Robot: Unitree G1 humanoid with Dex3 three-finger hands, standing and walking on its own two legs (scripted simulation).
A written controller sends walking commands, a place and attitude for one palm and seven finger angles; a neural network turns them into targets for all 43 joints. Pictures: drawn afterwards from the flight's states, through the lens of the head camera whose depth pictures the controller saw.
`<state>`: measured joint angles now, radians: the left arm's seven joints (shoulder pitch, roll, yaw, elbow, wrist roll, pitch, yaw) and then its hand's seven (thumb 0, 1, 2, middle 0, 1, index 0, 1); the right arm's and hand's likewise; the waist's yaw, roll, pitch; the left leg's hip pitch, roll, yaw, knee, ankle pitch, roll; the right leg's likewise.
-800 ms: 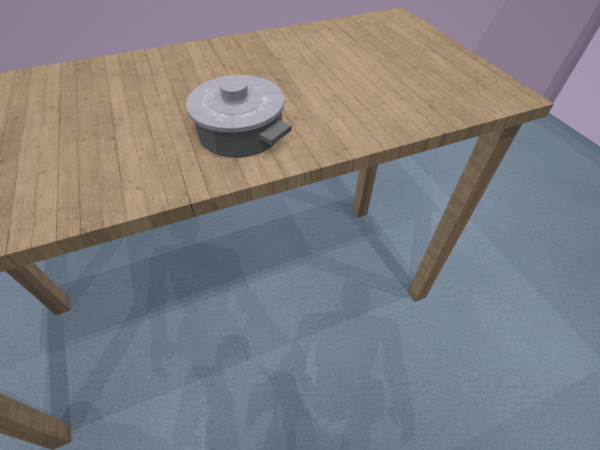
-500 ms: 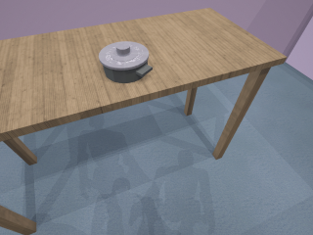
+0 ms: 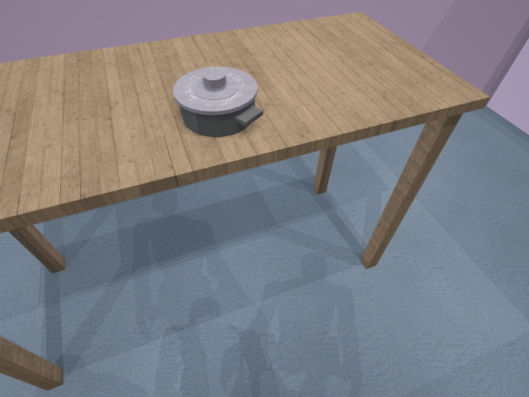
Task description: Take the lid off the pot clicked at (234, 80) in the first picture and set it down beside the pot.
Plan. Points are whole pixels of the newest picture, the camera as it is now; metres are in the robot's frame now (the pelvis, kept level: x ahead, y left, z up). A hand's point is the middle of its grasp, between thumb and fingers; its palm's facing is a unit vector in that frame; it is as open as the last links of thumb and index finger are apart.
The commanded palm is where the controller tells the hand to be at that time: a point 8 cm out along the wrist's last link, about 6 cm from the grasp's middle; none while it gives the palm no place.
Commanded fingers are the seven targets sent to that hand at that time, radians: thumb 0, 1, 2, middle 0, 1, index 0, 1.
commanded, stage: turn to face it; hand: left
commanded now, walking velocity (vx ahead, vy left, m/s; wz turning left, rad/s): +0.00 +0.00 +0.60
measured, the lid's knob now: (214, 78) +0.64 +0.14 +0.15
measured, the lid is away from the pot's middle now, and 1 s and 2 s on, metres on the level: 0.00 0.00 0.00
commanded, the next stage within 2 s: take the last steps up to it in 0.64 s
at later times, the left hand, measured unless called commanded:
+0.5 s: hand out of the picture +0.05 +0.23 -0.16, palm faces +0.25 -0.93 -0.25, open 7.4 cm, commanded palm none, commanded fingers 0.00 0.90 0.90 -0.20 -0.30 -0.20 -0.30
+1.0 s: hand out of the picture -0.08 +0.13 -0.19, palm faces +0.40 -0.89 -0.20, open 7.4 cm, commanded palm none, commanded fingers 0.00 0.90 0.90 -0.20 -0.30 -0.20 -0.30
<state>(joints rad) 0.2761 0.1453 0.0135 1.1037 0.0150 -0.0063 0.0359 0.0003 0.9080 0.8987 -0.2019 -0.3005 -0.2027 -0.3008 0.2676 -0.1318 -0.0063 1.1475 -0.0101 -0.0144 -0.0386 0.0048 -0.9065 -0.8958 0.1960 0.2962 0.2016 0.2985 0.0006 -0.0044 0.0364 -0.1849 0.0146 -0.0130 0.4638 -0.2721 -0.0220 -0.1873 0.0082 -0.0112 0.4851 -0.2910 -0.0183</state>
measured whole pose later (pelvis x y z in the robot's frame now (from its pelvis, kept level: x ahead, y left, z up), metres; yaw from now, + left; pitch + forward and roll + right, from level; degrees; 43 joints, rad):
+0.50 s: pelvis -0.02 +0.00 +0.00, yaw +15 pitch +2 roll +0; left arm 0.11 0.23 0.07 0.89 0.01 0.04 0.02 0.00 0.91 0.90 -0.20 -0.30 -0.20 -0.30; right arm 0.27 -0.19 -0.04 0.96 -0.03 0.02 -0.02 0.00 -0.90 -0.90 0.20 0.30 0.20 0.30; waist -0.04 -0.01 0.07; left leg -0.31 -0.05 -0.12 0.47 -0.19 0.01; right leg -0.44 -0.02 0.02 0.96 -0.45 0.04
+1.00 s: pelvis +0.02 -0.04 -0.01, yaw +21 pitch +0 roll +2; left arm 0.37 0.22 0.05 1.01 0.03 0.03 -0.01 0.00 0.90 0.90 -0.20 -0.30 -0.20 -0.30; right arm 0.19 -0.17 -0.02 0.98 -0.04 -0.03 -0.01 0.00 -0.90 -0.90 0.20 0.30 0.20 0.30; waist 0.02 -0.07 0.05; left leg -0.21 0.00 0.03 0.54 -0.34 0.00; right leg -0.32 -0.02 -0.01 0.83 -0.49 -0.02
